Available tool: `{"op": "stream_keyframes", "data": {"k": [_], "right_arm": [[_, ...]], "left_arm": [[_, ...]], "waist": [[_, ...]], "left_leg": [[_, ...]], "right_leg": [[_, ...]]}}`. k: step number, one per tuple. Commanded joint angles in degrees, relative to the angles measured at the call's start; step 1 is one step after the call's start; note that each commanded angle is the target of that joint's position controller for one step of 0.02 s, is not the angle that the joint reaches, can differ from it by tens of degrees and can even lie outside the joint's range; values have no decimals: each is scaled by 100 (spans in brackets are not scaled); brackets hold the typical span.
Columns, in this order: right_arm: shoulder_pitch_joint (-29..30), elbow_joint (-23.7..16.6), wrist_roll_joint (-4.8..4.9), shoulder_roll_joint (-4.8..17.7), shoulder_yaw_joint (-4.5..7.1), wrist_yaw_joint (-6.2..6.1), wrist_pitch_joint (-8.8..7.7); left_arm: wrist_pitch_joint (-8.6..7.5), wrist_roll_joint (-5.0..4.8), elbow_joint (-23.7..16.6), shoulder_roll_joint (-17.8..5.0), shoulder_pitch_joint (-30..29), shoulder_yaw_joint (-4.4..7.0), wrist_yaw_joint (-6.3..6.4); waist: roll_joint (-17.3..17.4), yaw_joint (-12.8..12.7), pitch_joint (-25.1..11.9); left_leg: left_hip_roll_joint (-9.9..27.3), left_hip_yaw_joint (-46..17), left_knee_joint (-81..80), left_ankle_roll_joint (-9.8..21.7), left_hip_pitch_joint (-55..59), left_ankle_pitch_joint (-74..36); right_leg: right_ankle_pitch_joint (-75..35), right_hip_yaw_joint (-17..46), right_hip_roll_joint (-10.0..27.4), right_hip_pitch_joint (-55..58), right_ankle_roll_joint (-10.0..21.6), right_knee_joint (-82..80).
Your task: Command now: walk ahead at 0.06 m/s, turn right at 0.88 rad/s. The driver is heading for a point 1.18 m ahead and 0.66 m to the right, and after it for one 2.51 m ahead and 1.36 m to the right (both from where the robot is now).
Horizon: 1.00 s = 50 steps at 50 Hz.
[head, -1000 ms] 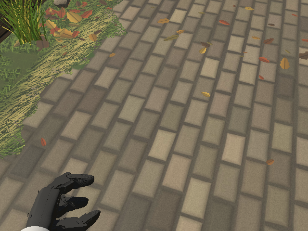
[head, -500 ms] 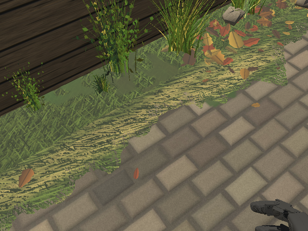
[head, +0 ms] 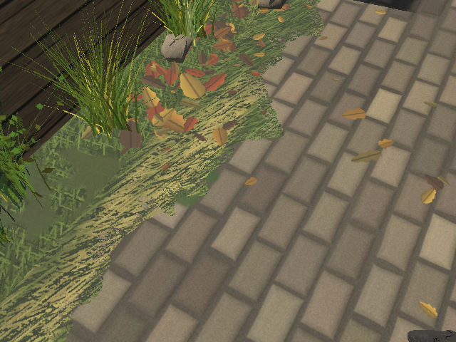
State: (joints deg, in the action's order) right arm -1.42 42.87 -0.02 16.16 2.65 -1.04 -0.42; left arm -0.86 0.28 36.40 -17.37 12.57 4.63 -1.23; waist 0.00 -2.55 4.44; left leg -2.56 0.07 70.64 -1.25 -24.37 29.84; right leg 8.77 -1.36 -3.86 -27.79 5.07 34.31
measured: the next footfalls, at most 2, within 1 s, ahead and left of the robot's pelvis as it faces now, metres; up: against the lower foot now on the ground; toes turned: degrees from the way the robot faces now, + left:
left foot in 0.34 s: +0.19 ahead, +0.14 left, +0.00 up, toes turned -29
right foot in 0.78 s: +0.01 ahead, -0.08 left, +0.00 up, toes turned -50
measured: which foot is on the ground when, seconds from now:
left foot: up 0.00-0.32, down 0.34-0.78, up 0.80-1.00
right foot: down 0.00-0.34, up 0.36-0.76, down 0.78-1.00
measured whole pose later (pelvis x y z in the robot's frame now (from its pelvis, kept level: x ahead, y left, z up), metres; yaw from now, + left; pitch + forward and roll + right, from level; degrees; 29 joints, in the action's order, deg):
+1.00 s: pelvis +0.05 +0.02 +0.02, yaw -46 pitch +2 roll +1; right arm -11.3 44.8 1.0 18.0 4.9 -0.8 2.4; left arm 0.5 1.8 35.9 -12.8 6.8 2.0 1.2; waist 2.5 1.8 2.2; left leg 3.7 1.0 57.8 -4.8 -28.7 21.5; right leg 15.0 -4.5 0.5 -14.7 2.4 28.0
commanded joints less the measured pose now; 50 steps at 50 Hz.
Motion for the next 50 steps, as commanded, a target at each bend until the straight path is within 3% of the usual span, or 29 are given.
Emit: {"op": "stream_keyframes", "data": {"k": [1, 3, 6, 10, 13, 15, 16, 17, 18, 19, 20, 21, 22, 23, 26, 29, 33, 36, 38, 39, 40, 41, 42, 43, 44, 45, 46, 48, 50], "right_arm": [[7, -511, -71, 684, 192, -8, -73], [-5, -489, -36, 506, 173, -3, -3], [-34, -391, 30, 304, 130, -35, -13], [-17, -340, 60, 395, 182, -45, -4], [-12, -349, 72, 487, 244, -2, -88], [-251, -288, 82, 592, 313, 42, -165], [-514, -202, 76, 654, 365, 53, -190], [-676, -174, 22, 918, 452, 33, -174], [-525, -255, -108, 1347, 512, -19, -85], [-384, -361, -305, 1160, 490, -20, -110], [-15, -570, -252, 798, 399, -77, -109], [200, -649, -152, 582, 346, -144, -66], [225, -691, -67, 566, 322, -213, -25], [153, -687, -43, 585, 298, -262, 4], [-378, -598, -130, 748, 328, -301, 68], [-636, -559, -135, 944, 407, -252, 103], [-420, -587, -79, 1149, 509, -120, 99], [-411, -535, 58, 1181, 562, 9, 32], [-377, -477, 173, 1076, 565, 58, 14], [-712, -324, 186, 837, 501, 90, 3], [-734, -450, -18, 521, 372, 130, 4], [-547, -739, -144, 466, 312, 91, -8], [-125, -679, -17, 797, 387, 40, 13], [-152, -617, 105, 749, 372, 14, 48], [-390, -427, 81, 617, 339, -26, 88], [-633, -265, 19, 582, 320, -31, 141], [-844, -126, 36, 562, 315, -3, 181], [-917, -138, 126, 577, 295, 20, 217], [-651, -337, 139, 684, 292, 23, 242]], "left_arm": [[17, -208, -653, -869, -121, 269, 151], [131, -142, -780, -805, -289, 273, 251], [223, -93, -805, -1000, -122, 376, 380], [347, -111, -897, -1023, -234, 407, 426], [400, -103, -966, -1001, -313, 407, 387], [423, -131, -1030, -994, -455, 404, 364], [436, -169, -1068, -957, -580, 384, 353], [448, -167, -1069, -728, -394, 308, 334], [434, -180, -1146, -453, -214, 222, 309], [323, -122, -1182, -924, -122, 340, 234], [303, -133, -998, -1264, -35, 428, 192], [339, -147, -824, -1265, 37, 447, 191], [388, -116, -736, -1106, 119, 408, 208], [415, -131, -752, -939, 134, 340, 182], [402, -216, -993, -672, -391, 194, 169], [394, -188, -1108, -585, -608, 145, 144], [429, -161, -1051, -525, -519, 130, 80], [542, -175, -993, -601, -437, 207, 35], [594, -192, -856, -598, -114, 288, 20], [581, -140, -709, -747, 241, 367, 82], [507, -131, -716, -1375, 564, 522, 179], [361, 91, -898, -1683, 163, 481, 195], [233, 175, -869, -1148, 321, 343, 142], [142, 166, -687, -853, 154, 204, 144], [108, 85, -599, -581, -175, 116, 170], [83, 32, -523, -268, -468, -16, 193], [42, 79, -451, -138, -562, -90, 224], [6, 200, -396, -262, -781, -57, 276], [58, 182, -326, -614, -716, 63, 352]], "waist": [[141, 294, -1253], [-134, 415, -1088], [-383, 319, -1333], [-783, 194, -1346], [-1042, 108, -1234], [-1134, 196, -1201], [-1066, 345, -1190], [-521, 280, -1331], [1111, 8, -1189], [1694, -60, -1071], [1242, -96, -931], [853, -87, -765], [631, -59, -719], [555, 11, -609], [693, 381, -585], [852, 570, -795], [963, 475, -900], [1025, 380, -915], [884, 128, -999], [395, 40, -1055], [-1254, 27, -1030], [-2109, 156, -1414], [-1247, -331, -1737], [-1036, -124, -1478], [-765, 91, -1380], [-809, 246, -1296], [-864, 336, -1234], [-871, 363, -1038], [-867, 188, -819]], "left_leg": [[174, -858, 117, -53, -1585, -361], [67, -729, -964, -131, -984, -624], [-138, -756, -1989, -309, -684, -837], [-220, -842, -2679, -337, -326, -1318], [-236, -887, -3280, -231, -44, -1296], [-195, -874, -4027, -107, 434, -1449], [-73, -805, -4706, -22, 933, -1922], [715, -1328, -5140, 270, 1681, -2059], [1919, -2733, -5459, 1012, 2098, -2338], [2562, -3528, -5666, 1599, 1624, -2450], [2351, -2884, -5559, 1525, 1456, -2327], [1866, -2120, -5435, 1235, 1304, -2096], [1605, -1706, -5349, 1074, 1369, -2111], [1562, -1397, -5349, 1107, 1357, -2439], [1579, -824, -5403, 1265, 1879, -2980], [1869, -572, -5377, 1401, 2341, -3241], [1999, 107, -5322, 1265, 1944, -3344], [2175, 388, -5042, 1068, 1928, -3411], [2134, 715, -4413, 694, 1777, -3199], [1822, 951, -3652, 355, 1097, -2850], [1156, 1348, -1902, -163, -640, -536], [614, 717, -464, -450, -1809, 938], [724, 124, 109, -383, -1635, 768], [820, -2, 23, -252, -1536, 398], [915, -82, -320, -220, -1404, -3], [914, -88, -557, -276, -1035, -445], [834, -100, -643, -320, -553, -764], [711, -121, -1258, -377, -196, -1043], [673, 21, -1501, -388, -400, -944]], "right_leg": [[-1291, 2835, 1629, 2080, 1159, -1509], [-963, 2481, 1110, 1488, 874, -1570], [-1179, 2545, 997, 1579, 791, -1431], [-187, 2835, 835, 1362, 547, -1406], [145, 3185, 761, 1349, 449, -1315], [132, 3388, 664, 1257, 350, -1126], [325, 3328, 491, 1043, 214, -923], [1516, 2973, 132, 529, -12, -256], [2678, 1664, -730, -619, -315, 1078], [2579, 1352, -380, -1013, -584, 2526], [2120, 1196, -39, -987, -712, 3127], [1690, 1070, 62, -926, -788, 3401], [1379, 935, 107, -1028, -853, 3799], [1251, 780, 190, -1147, -913, 4038], [1002, 322, 545, -1456, -1047, 3461], [1131, 243, 830, -1327, -1139, 2762], [1127, -106, 888, -296, -978, 1688], [1106, -325, 791, 286, -736, 831], [586, -473, 588, 1052, -441, -250], [-48, -180, 446, 2043, -187, -949], [-2519, 1616, 1655, 3283, 318, -1266], [-3809, 2834, 2941, 3186, 1529, -1049], [-3538, 2335, 2761, 2946, 1589, -1172], [-2975, 1722, 2384, 2693, 1218, -1158], [-2398, 1294, 2044, 2575, 852, -1161], [-2405, 915, 1898, 2292, 694, -1197], [-2600, 578, 1785, 1963, 641, -1246], [-2229, 189, 1710, 1752, 587, -1361], [-1922, 299, 1951, 1912, 724, -1461]]}}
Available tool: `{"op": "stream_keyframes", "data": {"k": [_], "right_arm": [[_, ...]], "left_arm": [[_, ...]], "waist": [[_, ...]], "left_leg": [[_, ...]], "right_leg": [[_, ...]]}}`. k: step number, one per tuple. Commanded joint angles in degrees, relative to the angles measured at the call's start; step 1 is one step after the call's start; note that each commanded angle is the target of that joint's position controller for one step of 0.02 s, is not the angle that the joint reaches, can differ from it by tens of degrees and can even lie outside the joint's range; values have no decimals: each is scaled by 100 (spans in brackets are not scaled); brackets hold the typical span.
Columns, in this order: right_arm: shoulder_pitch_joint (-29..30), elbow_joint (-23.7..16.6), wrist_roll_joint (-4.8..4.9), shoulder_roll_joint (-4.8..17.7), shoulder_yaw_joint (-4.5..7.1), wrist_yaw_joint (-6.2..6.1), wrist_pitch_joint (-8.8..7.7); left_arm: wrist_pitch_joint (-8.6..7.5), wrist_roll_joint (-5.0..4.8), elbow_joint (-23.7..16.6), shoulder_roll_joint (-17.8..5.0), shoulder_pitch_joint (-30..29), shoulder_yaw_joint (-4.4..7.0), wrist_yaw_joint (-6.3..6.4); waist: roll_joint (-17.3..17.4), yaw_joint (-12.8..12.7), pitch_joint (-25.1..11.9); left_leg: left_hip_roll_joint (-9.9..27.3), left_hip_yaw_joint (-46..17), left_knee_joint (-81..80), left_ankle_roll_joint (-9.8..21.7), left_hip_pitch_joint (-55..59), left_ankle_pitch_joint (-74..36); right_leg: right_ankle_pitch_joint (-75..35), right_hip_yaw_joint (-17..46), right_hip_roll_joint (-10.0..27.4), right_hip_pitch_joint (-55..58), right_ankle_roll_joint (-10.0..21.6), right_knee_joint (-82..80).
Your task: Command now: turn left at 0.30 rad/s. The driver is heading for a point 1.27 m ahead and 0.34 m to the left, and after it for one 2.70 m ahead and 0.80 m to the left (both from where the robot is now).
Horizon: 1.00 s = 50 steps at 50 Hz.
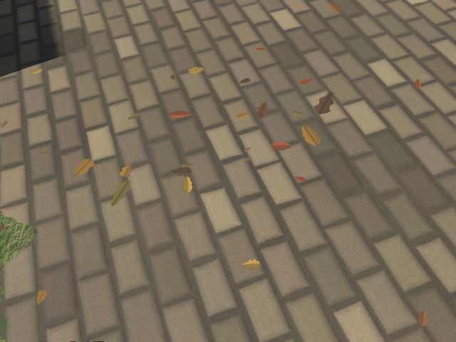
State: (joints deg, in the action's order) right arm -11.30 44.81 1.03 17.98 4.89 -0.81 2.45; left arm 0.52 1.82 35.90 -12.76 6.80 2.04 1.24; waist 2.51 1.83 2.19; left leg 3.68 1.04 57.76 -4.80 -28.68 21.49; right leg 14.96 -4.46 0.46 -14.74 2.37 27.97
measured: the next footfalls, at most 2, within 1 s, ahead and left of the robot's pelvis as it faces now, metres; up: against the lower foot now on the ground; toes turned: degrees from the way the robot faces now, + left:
left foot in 0.30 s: +0.01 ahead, +0.14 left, +0.00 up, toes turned +20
right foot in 0.78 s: +0.15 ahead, -0.05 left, +0.00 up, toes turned +26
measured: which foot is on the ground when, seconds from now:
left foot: up 0.00-0.28, down 0.30-1.00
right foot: down 0.00-0.30, up 0.32-0.76, down 0.78-1.00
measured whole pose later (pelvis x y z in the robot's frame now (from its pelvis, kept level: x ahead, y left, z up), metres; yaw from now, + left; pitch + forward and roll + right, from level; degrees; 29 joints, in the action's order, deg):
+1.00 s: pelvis +0.07 +0.07 +0.00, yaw +16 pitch +3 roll +1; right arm -8.6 35.9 1.4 16.3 4.2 1.0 -3.6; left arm -0.2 -2.2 41.2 -16.9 19.0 4.6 0.7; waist -0.7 -0.9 -0.3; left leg -4.1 -3.0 32.7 2.5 -15.0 25.8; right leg 16.3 10.9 -2.0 -18.1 0.6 30.9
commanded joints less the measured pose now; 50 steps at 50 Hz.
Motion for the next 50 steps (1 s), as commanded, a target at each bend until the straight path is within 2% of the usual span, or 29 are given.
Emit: {"op": "stream_keyframes", "data": {"k": [1, 5, 9, 12, 14, 15, 16, 17, 18, 19, 20, 21, 23, 27, 30, 33, 35, 38, 39, 40, 41, 42, 43, 44, 45, 46, 48, 49, 50], "right_arm": [[385, -615, 36, 523, 68, 9, -21], [389, -835, 34, 400, 55, 68, 84], [311, -1022, 38, 283, 59, 161, 124], [248, -1181, 71, 281, 99, 252, 187], [-117, -1145, 77, 332, 179, 250, 224], [-544, -1066, 47, 716, 339, 143, 199], [-860, -1139, -20, 1681, 581, 21, 134], [-883, -1278, -242, 1607, 500, 101, -48], [-680, -1286, -206, 1398, 429, 142, -189], [-434, -1260, -81, 1260, 396, 88, -255], [-122, -1305, 45, 1097, 347, 27, -239], [165, -1384, 104, 996, 297, -44, -190], [236, -1480, 36, 1005, 288, -120, -137], [199, -1497, 29, 1075, 296, -190, -86], [251, -1466, -103, 769, 138, -177, -71], [364, -1310, -270, 274, -122, -66, -125], [424, -1208, -316, 382, -133, 8, -174], [338, -1094, -171, 815, 11, -52, -147], [210, -1083, -154, 851, 47, -97, -156], [40, -1145, -237, 792, 66, -134, -191], [180, -1249, -300, 640, 48, -166, -206], [409, -1349, -300, 494, 33, -171, -225], [556, -1464, -172, 336, 11, -116, -273], [755, -1534, -21, 247, -9, -20, -338], [899, -1610, 101, 213, -9, 66, -438], [1009, -1639, 136, 232, -1, 132, -559], [842, -1515, 57, 175, 27, 216, -778], [416, -1311, 55, 124, 64, 236, -848], [-150, -1031, 50, 232, 147, 231, -860]], "left_arm": [[-37, 2, -224, -1156, -49, 359, 132], [23, -36, -114, -1104, -29, 392, 144], [18, -85, -73, -1169, -186, 470, 97], [13, -211, -43, -1259, -248, 537, 43], [21, -329, 53, -1209, -256, 558, -5], [-1, -305, 172, -1059, 12, 545, -49], [-58, -35, -209, -703, -365, 430, -53], [-101, 2, -407, -774, -896, 402, -26], [-110, -120, -381, -982, -991, 459, -26], [-138, -175, -357, -955, -961, 456, 0], [-146, -125, -280, -1012, -861, 476, 50], [-142, -89, -246, -1112, -750, 518, 84], [-146, -94, -148, -978, -555, 481, 48], [-125, -159, 22, -874, -403, 411, 39], [-60, -182, 164, -836, -311, 355, -1], [-68, -198, 203, -716, -260, 268, -81], [-89, -244, 144, -846, -309, 282, -118], [-146, -287, 10, -1188, -267, 364, -153], [-166, -270, -37, -1350, -223, 400, -155], [-185, -263, -63, -1627, -166, 475, -153], [-191, -342, 26, -1671, 39, 528, -159], [-187, -392, 122, -1567, 495, 538, -153], [-199, -400, 232, -1474, 948, 521, -137], [-258, -365, 294, -1403, 1317, 498, -141], [-321, -345, 289, -1458, 1310, 509, -121], [-343, -363, 213, -1490, 1120, 513, -84], [-229, -421, -4, -1500, 545, 523, -18], [-143, -442, -183, -1447, 102, 508, 7], [-90, -428, -370, -1304, -208, 470, 34]], "waist": [[-1070, -318, -534], [-900, -387, -310], [-867, -312, -441], [-941, -223, -615], [-811, 34, -749], [-132, 166, -880], [1759, 152, -886], [1445, 414, -1535], [683, 358, -1380], [375, 144, -1055], [64, -31, -844], [81, -193, -778], [170, -280, -909], [249, -245, -970], [503, -86, -1010], [578, -35, -867], [650, 8, -571], [491, -77, -228], [242, -31, -289], [-351, 170, -407], [-1001, 154, -547], [-1340, -33, -810], [-1574, -197, -826], [-1542, -403, -567], [-1538, -389, -254], [-1473, -324, -117], [-1304, -76, -268], [-1247, 224, -367], [-1170, 489, -507]], "left_leg": [[93, -61, -220, -34, -118, 24], [279, 0, -305, 0, -409, 300], [228, 288, -786, 150, -60, 360], [99, 507, -1490, 364, 341, 191], [-181, 671, -2586, 636, 1214, -678], [-141, 100, -3175, 964, 2167, -2146], [1333, -2325, -3227, 1880, 3483, -5247], [1931, -3446, -3547, 2870, 3478, -5063], [1754, -2957, -3644, 2733, 3444, -4540], [1403, -2556, -3627, 2393, 3251, -4021], [1168, -2304, -3612, 2111, 3060, -3748], [994, -2121, -3650, 1956, 2756, -3665], [789, -2049, -3640, 1892, 2588, -3873], [658, -2008, -3554, 1777, 2555, -3391], [616, -1732, -3481, 1689, 2134, -3185], [618, -1544, -3558, 1671, 1673, -2829], [672, -1534, -3591, 1681, 1517, -2504], [630, -1509, -3259, 1510, 1822, -2459], [484, -1416, -3020, 1340, 1936, -2116], [52, -1056, -2576, 1115, 1816, -1621], [-479, -443, -2057, 773, 1584, -1267], [-868, -94, -1505, 540, 1177, 109], [-1026, -210, -1196, 559, 443, 1272], [-871, -565, -858, 662, -154, 1807], [-676, -809, -692, 759, -441, 1775], [-570, -845, -1024, 797, -382, 1590], [-636, -655, -2358, 767, 783, 1045], [-724, -424, -3220, 737, 1794, 112], [-649, -240, -3833, 700, 2940, -975]], "right_leg": [[-2357, 719, 1687, 722, 1088, -870], [-1883, 780, 2021, 860, 1215, -975], [-2509, 372, 2066, 939, 1101, -750], [-2889, 61, 2120, 1119, 832, -367], [-2662, -416, 1902, 829, 375, 374], [-2011, -767, 1422, 154, -54, 1435], [1438, -980, 454, -2079, -683, 3415], [2726, 404, -121, -2750, -797, 4515], [2448, 816, 14, -2947, -705, 4784], [1903, 929, 74, -3039, -593, 4577], [1406, 975, 147, -3090, -568, 4241], [1053, 1005, 155, -2830, -574, 3957], [635, 978, -60, -2465, -652, 3710], [252, 981, -207, -2215, -808, 2671], [44, 796, 26, -1534, -849, 2270], [54, 694, 287, -699, -726, 1625], [161, 547, 236, -421, -595, 1221], [-555, 408, 51, -467, -329, 175], [-1551, 709, 185, -398, -199, 92], [-2924, 1246, 442, -236, 24, 285], [-2950, 1933, 724, -194, 465, 53], [-1613, 2734, 1010, 151, 966, -338], [518, 3606, 1312, 556, 1345, -765], [2584, 4289, 1504, 684, 1484, -1246], [3401, 4644, 1640, 523, 1469, -1503], [3195, 4500, 1560, 345, 1337, -1591], [2376, 3713, 957, -221, 944, -1474], [1949, 3212, 543, -759, 718, -1301], [1624, 2765, 205, -1409, 465, -931]]}}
